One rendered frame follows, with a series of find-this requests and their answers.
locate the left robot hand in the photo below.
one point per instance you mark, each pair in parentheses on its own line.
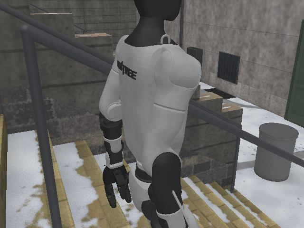
(116,175)

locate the robot left forearm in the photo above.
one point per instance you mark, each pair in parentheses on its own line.
(113,142)

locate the left robot upper arm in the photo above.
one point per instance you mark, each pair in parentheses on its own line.
(110,103)

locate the robot right forearm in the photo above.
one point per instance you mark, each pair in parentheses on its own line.
(166,170)

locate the robot torso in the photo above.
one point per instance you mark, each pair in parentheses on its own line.
(137,91)

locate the right robot upper arm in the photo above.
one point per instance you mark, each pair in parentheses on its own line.
(177,76)

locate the robot head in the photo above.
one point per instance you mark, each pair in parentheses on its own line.
(150,28)

